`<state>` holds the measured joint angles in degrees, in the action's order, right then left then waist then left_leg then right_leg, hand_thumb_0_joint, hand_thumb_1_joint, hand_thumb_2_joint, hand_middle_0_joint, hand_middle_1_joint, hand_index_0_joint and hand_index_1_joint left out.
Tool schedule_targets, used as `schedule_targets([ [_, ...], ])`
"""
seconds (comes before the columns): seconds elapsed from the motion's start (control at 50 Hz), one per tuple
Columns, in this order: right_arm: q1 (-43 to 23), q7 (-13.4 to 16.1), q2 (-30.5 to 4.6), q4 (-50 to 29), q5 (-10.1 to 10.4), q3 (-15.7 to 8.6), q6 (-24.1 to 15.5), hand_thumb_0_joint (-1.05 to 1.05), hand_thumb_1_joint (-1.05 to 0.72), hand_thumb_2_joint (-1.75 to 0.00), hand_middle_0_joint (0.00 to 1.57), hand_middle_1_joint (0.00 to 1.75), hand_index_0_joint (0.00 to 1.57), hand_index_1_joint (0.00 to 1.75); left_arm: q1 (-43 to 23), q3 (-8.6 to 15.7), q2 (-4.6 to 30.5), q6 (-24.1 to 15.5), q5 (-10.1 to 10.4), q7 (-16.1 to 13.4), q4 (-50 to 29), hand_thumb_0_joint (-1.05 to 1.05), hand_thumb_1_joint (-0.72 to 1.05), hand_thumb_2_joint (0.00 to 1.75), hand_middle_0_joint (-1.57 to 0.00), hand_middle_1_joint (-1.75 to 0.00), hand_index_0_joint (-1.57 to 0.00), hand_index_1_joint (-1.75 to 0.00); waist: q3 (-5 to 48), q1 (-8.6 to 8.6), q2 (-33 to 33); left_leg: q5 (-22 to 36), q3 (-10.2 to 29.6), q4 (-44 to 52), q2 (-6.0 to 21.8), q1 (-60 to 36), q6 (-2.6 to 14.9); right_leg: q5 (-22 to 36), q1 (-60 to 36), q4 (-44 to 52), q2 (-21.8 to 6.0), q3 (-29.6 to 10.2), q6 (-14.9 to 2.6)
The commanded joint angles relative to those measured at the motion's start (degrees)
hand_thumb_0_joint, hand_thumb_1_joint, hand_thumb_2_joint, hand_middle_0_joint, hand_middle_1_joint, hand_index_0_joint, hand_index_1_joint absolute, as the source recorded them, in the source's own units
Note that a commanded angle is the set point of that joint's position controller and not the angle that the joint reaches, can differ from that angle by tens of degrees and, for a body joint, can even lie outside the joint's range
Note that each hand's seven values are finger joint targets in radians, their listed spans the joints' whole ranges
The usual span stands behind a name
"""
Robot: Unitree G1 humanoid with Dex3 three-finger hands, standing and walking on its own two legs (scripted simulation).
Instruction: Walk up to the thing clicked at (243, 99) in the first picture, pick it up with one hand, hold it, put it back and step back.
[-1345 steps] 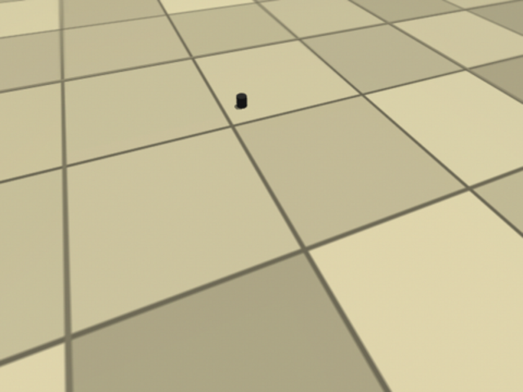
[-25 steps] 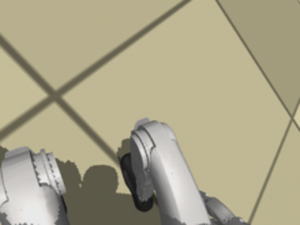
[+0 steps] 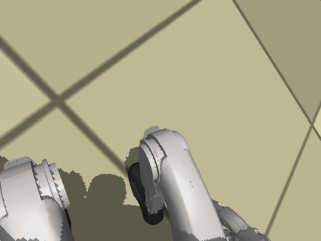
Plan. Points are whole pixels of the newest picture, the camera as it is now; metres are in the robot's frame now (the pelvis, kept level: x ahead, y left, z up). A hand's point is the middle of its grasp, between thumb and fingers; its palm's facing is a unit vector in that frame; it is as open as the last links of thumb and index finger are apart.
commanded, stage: open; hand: left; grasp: from above
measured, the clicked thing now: out of the picture +0.43 +0.36 -0.27
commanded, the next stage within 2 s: withdraw in 0.06 s
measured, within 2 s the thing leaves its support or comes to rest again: neither
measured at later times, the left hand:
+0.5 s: hand out of the picture +0.44 +0.38 -0.16, palm faces -0.30 -0.10 -0.95, open 14.1 cm
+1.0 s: hand out of the picture +0.40 +0.36 -0.11, palm faces -0.49 -0.15 -0.86, open 14.0 cm
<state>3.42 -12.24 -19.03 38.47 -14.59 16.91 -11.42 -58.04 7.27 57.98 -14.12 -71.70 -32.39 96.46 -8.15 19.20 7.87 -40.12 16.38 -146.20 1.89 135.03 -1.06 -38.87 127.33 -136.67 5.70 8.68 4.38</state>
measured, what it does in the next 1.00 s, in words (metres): stands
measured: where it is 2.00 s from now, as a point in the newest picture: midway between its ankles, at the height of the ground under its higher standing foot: (109, 222)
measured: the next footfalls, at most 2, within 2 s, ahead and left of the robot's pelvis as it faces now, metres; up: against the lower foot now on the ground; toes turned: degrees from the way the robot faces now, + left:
none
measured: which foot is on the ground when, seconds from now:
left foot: down 0.00-1.00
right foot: down 0.00-1.00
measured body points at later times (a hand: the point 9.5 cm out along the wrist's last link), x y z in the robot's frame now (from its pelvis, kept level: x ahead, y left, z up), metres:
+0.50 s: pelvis +0.01 +0.00 +0.01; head +0.23 +0.12 +0.38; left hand +0.45 +0.39 -0.10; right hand +0.10 -0.25 -0.08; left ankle +0.06 +0.13 -0.27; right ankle +0.11 -0.12 -0.27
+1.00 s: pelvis -0.01 -0.01 +0.04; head +0.20 +0.10 +0.42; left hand +0.42 +0.37 -0.06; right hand +0.09 -0.29 -0.05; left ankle +0.06 +0.13 -0.27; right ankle +0.11 -0.12 -0.27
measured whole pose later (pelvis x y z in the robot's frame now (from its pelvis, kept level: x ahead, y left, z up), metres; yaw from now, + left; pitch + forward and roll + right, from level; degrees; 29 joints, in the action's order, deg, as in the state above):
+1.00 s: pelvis -0.01 -0.01 +0.04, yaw +6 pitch +31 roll -9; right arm 8.6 -6.3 -19.5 38.0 -7.1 8.0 0.8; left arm -55.0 3.4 49.0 -16.9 -69.7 -11.4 78.5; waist 0.6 13.5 2.3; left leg -35.5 10.7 -135.1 1.1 130.9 -1.4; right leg -37.0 124.7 -130.2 2.8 5.0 2.6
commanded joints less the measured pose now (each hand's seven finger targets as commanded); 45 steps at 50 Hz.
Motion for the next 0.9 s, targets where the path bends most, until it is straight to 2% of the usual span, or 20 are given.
schedule_targets([
  [0.0, 9.80, 0.50, -17.58, 0.96, 0.15, -5.82, 0.58, 0.00, -0.89, -0.90, 0.20, 0.30, 0.20, 0.30, -13.38, -0.38, 12.63, -0.33, -0.16, -2.66, -6.33, 0.00, -0.51, 0.99, -0.06, -1.03, -0.07, -1.02, 37.43, 1.82, -30.57, 11.53, -6.95, 15.25, 1.83, -29.49, 0.95, 14.52, -18.62, 10.76, 1.55, 7.26, -5.64],
  [0.06, 10.18, 0.37, -17.60, 0.92, 0.31, -5.95, 0.63, 0.00, -0.89, -0.90, 0.20, 0.30, 0.20, 0.30, -13.89, -0.73, 12.31, 0.04, 0.06, -2.73, -6.90, 0.00, -0.51, 0.97, -0.06, -1.02, -0.07, -1.01, 36.99, 1.71, -30.42, 12.52, -7.17, 14.92, 1.71, -29.31, 1.05, 15.47, -18.19, 10.79, 1.34, 7.27, -5.47],
  [0.08, 10.11, 0.36, -17.98, 0.94, 0.03, -5.94, 0.73, 0.00, -0.88, -0.90, 0.20, 0.30, 0.20, 0.30, -13.99, 0.21, 12.99, -0.07, 0.05, -3.13, -8.06, 0.00, -0.50, 0.97, -0.06, -1.02, -0.07, -1.01, 38.02, 1.67, -31.06, 13.62, -6.94, 15.42, 1.65, -30.23, 0.84, 16.28, -18.70, 10.74, 1.27, 7.66, -5.43],
  [0.12, 10.14, 0.17, -17.97, 0.89, 0.34, -6.08, 0.50, 0.00, -0.89, -0.90, 0.20, 0.30, 0.20, 0.30, -14.35, -1.06, 11.57, 0.26, 0.15, -2.88, -6.21, 0.00, -0.50, 0.97, -0.06, -1.03, -0.07, -1.01, 35.25, 2.43, -30.19, 12.52, -6.67, 15.33, 1.72, -29.57, 0.82, 15.42, -16.28, 10.18, 1.07, 7.93, -5.38],
  [0.18, 9.64, 0.26, -18.14, 0.61, 0.38, -6.24, 0.48, 0.00, -0.90, -0.90, 0.20, 0.30, 0.20, 0.30, -14.55, -0.19, 12.94, 0.37, 0.03, -2.98, -7.03, 0.00, -0.50, 0.96, -0.06, -1.03, -0.08, -1.01, 36.70, 1.57, -31.36, 11.72, -6.50, 15.83, 1.68, -30.20, 0.73, 14.59, -16.11, 10.29, 1.07, 7.77, -5.55],
  [0.24, 9.87, 0.25, -17.68, 0.70, 0.59, -6.60, 0.70, 0.00, -0.90, -0.90, 0.20, 0.30, 0.20, 0.30, -13.75, 1.46, 15.23, 0.81, -0.60, -2.69, -12.33, 0.00, -0.51, 0.97, -0.06, -1.02, -0.08, -1.01, 41.01, -0.56, -35.80, 14.20, -7.13, 16.49, 1.49, -33.81, 0.22, 16.14, -17.56, 9.66, 0.78, 7.24, -5.90],
  [0.28, 10.01, 0.09, -17.31, 0.72, 0.71, -7.16, 0.81, 0.00, -0.91, -0.90, 0.20, 0.30, 0.20, 0.30, -13.01, 2.09, 15.24, 1.20, -0.33, -1.96, -15.99, 0.00, -0.52, 0.97, -0.06, -1.02, -0.08, -1.01, 42.82, -1.47, -37.90, 15.13, -7.66, 16.86, 1.33, -34.73, 0.09, 16.73, -17.90, 9.57, 0.66, 6.97, -5.97],
  [0.3, 10.27, 0.02, -17.41, 0.66, 0.95, -8.01, 0.99, 0.00, -0.90, -0.90, 0.20, 0.30, 0.20, 0.30, -13.19, 3.42, 15.61, 1.45, 0.09, -1.65, -18.78, 0.00, -0.51, 0.97, -0.07, -1.01, -0.08, -1.00, 44.98, -2.03, -38.45, 15.89, -7.57, 17.24, 1.30, -35.84, -0.08, 17.19, -17.68, 9.27, 0.43, 6.99, -6.01],
  [0.32, 10.16, -0.22, -16.84, 0.76, 1.35, -8.64, 0.97, 0.00, -0.90, -0.90, 0.20, 0.30, 0.20, 0.30, -12.51, 2.43, 14.34, 2.04, 0.06, -0.94, -19.12, 0.00, -0.52, 0.97, -0.06, -1.01, -0.08, -1.00, 44.71, -2.32, -39.08, 15.82, -7.87, 16.98, 1.37, -36.06, -0.05, 17.11, -16.26, 9.27, 0.42, 6.53, -6.15],
  [0.34, 10.49, -0.45, -16.84, 0.66, 1.43, -9.40, 1.06, 0.00, -0.90, -0.90, 0.20, 0.30, 0.20, 0.30, -13.26, 3.27, 14.07, 2.36, 0.87, -0.26, -22.35, 0.00, -0.52, 0.97, -0.06, -1.01, -0.08, -1.00, 46.50, -2.39, -39.58, 16.01, -8.27, 17.22, 1.20, -36.38, 0.02, 17.21, -16.75, 9.82, 0.28, 6.29, -6.04],
  [0.36, 10.64, -0.39, -16.79, 0.51, 2.08, -10.26, 1.39, 0.00, -0.90, -0.90, 0.20, 0.30, 0.20, 0.30, -12.33, 4.24, 14.38, 2.79, 1.34, 0.35, -25.19, 0.00, -0.52, 0.98, -0.07, -1.01, -0.07, -1.00, 49.07, -3.93, -40.37, 16.30, -8.53, 17.85, 1.16, -36.99, 0.07, 17.32, -17.14, 10.22, 0.29, 5.94, -6.17],
  [0.42, 11.57, -0.77, -15.37, 0.47, 3.49, -12.44, 2.74, 0.00, -0.90, -0.90, 0.20, 0.30, 0.20, 0.30, -9.49, 3.95, 11.86, 4.64, 2.59, 3.24, -30.27, 0.00, -0.52, 0.98, -0.07, -1.01, -0.07, -1.00, 51.30, -6.31, -39.89, 15.30, -10.05, 19.11, 0.72, -35.65, 0.57, 16.40, -17.30, 12.00, 0.10, 4.25, -6.36],
  [0.5, 14.05, -0.94, -13.76, 1.17, 5.97, -15.29, 4.81, 0.00, -0.90, -0.90, 0.20, 0.30, 0.20, 0.30, -8.96, -0.75, 3.04, 7.48, 5.81, 9.64, -32.29, 0.00, -0.53, 0.99, -0.07, -1.00, -0.07, -1.00, 48.31, -5.16, -32.40, 11.98, -10.51, 22.04, 0.24, -33.17, 1.48, 13.77, -16.81, 15.83, -0.14, 2.95, -6.22],
  [0.54, 15.78, -0.19, -13.74, 0.89, 7.15, -16.35, 6.17, 0.00, -0.90, -0.90, 0.20, 0.30, 0.20, 0.30, -10.48, -2.57, 1.26, 8.32, 7.17, 12.95, -33.90, 0.00, -0.54, 1.00, -0.07, -1.01, -0.07, -1.01, 48.28, -4.37, -28.55, 11.16, -10.36, 23.32, 0.25, -33.34, 1.95, 13.31, -18.94, 18.56, -0.18, 2.42, -5.98],
  [0.58, 16.75, 0.41, -13.39, 0.69, 7.78, -17.03, 7.47, 0.00, -0.90, -0.90, 0.20, 0.30, 0.20, 0.30, -9.91, -5.17, -2.40, 8.58, 8.73, 16.65, -33.05, 0.00, -0.53, 1.00, -0.07, -1.01, -0.07, -1.01, 45.79, -3.61, -23.37, 8.66, -10.57, 24.32, -0.18, -30.19, 2.58, 11.10, -20.57, 20.58, -0.41, 1.66, -5.86],
  [0.66, 16.68, 2.70, -13.14, -0.52, 9.15, -17.13, 9.60, 0.00, -0.90, -0.90, 0.20, 0.30, 0.20, 0.30, -8.54, -6.54, -2.67, 8.05, 9.81, 22.91, -30.58, 0.00, -0.53, 1.00, -0.07, -1.02, -0.07, -1.02, 41.02, -4.49, -16.70, 6.49, -11.12, 25.59, -0.85, -26.90, 3.13, 8.00, -21.43, 23.22, -0.90, 0.45, -6.16],
  [0.76, 14.86, 5.23, -11.67, -2.61, 9.54, -15.49, 11.24, 0.00, -0.90, -0.90, 0.20, 0.30, 0.20, 0.30, -8.62, -4.78, 1.00, 4.79, 8.84, 25.12, -28.81, 0.00, -0.52, 1.00, -0.07, -1.01, -0.07, -1.01, 38.98, -6.18, -13.31, 5.81, -12.13, 26.07, -1.35, -24.94, 3.15, 5.43, -22.85, 23.93, -1.30, -0.64, -6.45],
  [0.8, 14.61, 5.93, -11.28, -2.86, 9.17, -14.48, 11.53, 0.00, -0.90, -0.90, 0.20, 0.30, 0.20, 0.30, -10.46, -3.77, 2.95, 2.34, 7.63, 24.40, -28.60, 0.00, -0.52, 1.01, -0.07, -1.01, -0.07, -1.01, 40.16, -5.77, -13.95, 6.27, -12.30, 25.13, -1.35, -25.12, 3.22, 6.27, -22.95, 23.44, -1.33, -0.88, -6.18],
  [0.84, 13.97, 6.32, -10.88, -2.15, 8.77, -13.74, 11.68, 0.00, -0.90, -0.90, 0.20, 0.30, 0.20, 0.30, -11.80, -2.12, 5.37, -0.09, 6.08, 22.84, -28.30, 0.00, -0.52, 1.00, -0.08, -1.01, -0.07, -1.01, 41.49, -6.54, -16.69, 7.16, -12.59, 24.52, -1.33, -26.24, 3.01, 6.92, -22.42, 22.07, -1.42, -1.32, -6.17],
  [0.88, 13.75, 6.40, -10.90, -1.77, 8.09, -12.72, 11.92, 0.00, -0.90, -0.90, 0.20, 0.30, 0.20, 0.30, -14.04, -1.90, 5.93, -2.08, 4.26, 20.79, -27.01, 0.00, -0.53, 1.01, -0.07, -1.00, -0.07, -1.01, 42.63, -6.17, -20.61, 8.18, -12.64, 23.99, -1.28, -27.94, 2.67, 8.49, -20.86, 20.28, -1.30, -0.96, -6.32],
])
